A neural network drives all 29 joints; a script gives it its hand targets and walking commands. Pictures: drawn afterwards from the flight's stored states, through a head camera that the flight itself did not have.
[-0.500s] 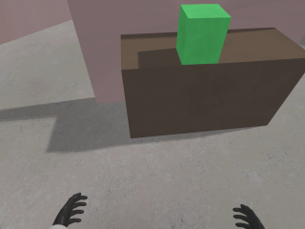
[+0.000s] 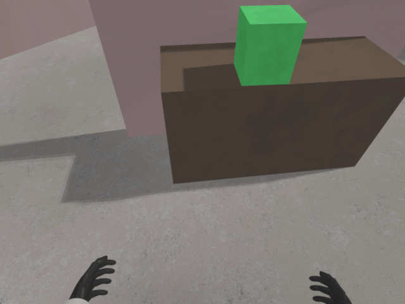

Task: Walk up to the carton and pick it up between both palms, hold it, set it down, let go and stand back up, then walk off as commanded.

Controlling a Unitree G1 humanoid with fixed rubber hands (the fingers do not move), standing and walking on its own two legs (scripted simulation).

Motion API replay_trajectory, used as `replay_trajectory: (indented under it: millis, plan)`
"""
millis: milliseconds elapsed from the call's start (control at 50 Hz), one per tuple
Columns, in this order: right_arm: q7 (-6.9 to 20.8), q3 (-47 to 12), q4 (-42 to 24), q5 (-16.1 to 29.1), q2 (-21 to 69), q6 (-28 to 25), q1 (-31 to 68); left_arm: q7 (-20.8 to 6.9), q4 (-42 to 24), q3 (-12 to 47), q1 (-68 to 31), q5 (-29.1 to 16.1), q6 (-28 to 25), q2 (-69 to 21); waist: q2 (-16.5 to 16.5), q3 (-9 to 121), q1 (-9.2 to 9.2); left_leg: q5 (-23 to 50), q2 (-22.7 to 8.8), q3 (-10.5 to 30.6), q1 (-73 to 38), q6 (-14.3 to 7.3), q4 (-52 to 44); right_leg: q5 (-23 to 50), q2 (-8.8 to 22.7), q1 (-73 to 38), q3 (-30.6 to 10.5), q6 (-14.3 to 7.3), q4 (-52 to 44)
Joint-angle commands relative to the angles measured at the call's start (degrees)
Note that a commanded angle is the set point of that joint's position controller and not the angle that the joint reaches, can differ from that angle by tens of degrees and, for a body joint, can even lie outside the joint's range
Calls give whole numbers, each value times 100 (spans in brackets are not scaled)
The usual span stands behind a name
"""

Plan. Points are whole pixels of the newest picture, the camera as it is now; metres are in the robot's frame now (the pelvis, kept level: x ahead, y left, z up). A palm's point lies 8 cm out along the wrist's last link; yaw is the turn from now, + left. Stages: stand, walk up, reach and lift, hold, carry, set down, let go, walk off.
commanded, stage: stand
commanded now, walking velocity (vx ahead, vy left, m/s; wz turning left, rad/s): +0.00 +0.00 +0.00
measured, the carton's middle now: (265, 46) +1.08 -0.22 +0.02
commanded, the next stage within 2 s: walk up in 0.54 s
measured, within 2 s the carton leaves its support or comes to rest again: neither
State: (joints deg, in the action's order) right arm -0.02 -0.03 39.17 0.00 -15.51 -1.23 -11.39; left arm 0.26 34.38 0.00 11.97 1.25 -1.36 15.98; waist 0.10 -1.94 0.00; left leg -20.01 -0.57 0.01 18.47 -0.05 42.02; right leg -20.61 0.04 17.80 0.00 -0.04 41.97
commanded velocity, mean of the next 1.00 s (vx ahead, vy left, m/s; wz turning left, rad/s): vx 0.00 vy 0.00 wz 0.00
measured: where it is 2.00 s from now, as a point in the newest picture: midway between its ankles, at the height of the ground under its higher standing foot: outside the picture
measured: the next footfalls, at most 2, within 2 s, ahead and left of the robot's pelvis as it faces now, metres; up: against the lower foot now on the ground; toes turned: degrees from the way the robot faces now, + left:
left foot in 1.32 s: +0.20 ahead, +0.05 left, +0.00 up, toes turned -1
right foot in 1.68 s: +0.31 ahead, -0.24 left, +0.00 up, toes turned -6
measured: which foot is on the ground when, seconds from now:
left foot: down 0.00-1.00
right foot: down 0.00-1.00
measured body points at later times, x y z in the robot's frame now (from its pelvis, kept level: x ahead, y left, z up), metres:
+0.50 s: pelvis +0.00 +0.00 +0.00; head -0.01 +0.00 +0.45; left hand +0.16 +0.25 -0.08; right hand +0.15 -0.26 -0.09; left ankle +0.03 +0.12 -0.71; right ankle +0.02 -0.12 -0.71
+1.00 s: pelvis +0.03 -0.05 -0.01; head +0.04 -0.04 +0.44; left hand +0.20 +0.24 -0.08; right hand +0.13 -0.35 -0.09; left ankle +0.03 +0.12 -0.71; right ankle +0.05 -0.16 -0.71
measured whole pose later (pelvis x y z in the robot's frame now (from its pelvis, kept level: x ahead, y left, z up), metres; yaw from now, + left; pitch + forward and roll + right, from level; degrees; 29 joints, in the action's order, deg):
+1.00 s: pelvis +0.03 -0.05 -0.01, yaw -2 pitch -1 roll +1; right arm 0.0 0.0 39.3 0.0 -22.2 -4.4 -17.4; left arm -5.0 34.4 -0.1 13.0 3.3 -1.2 25.2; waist 2.2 -2.4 0.0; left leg -24.4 -4.9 0.0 18.4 -0.1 43.8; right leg -26.9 0.1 22.6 0.0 -0.9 47.4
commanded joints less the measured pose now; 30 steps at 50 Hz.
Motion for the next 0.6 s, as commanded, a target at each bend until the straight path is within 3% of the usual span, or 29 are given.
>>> replay_trajectory:
  millis: [0, 240, 280, 320, 360, 580]
  plan:
    - [18, 529, -67, -70, -1558, -218, 594, 4, 181, -503, -371, -37, -255, 1486, 54, -59, 15, 146, -492, 626, 28, -391, -1318, 257, 557, 127, -797, -441, -1294]
    - [32, 507, -99, -86, -1492, -220, 523, 14, 173, -510, -435, -26, -236, 1524, 119, -173, -44, 123, -488, 613, 28, -387, -1271, 243, 561, 184, -862, -428, -1379]
    - [28, 520, -95, -99, -1515, -222, 587, 8, 183, -508, -378, -48, -248, 1506, -7, -60, 15, 124, -492, 637, -24, -397, -1289, 160, 555, 134, -834, -420, -1315]
    - [33, 514, -111, -100, -1524, -230, 628, 6, 134, -506, -449, -28, -254, 1470, 126, -24, 39, 212, -479, 590, 7, -392, -1291, 394, 535, 54, -802, -416, -1284]
    - [15, 525, -83, -85, -1589, -223, 558, 1, 192, -514, -366, -43, -257, 1534, 43, -100, 11, 338, -486, 610, -12, -397, -1258, 443, 558, 102, -825, -420, -1317]
    - [19, 519, -71, -113, -1569, -211, 572, -1, 155, -503, -391, -29, -247, 1493, 22, -106, -13, 107, -513, 673, -86, -400, -1329, 146, 553, 207, -832, -410, -1365]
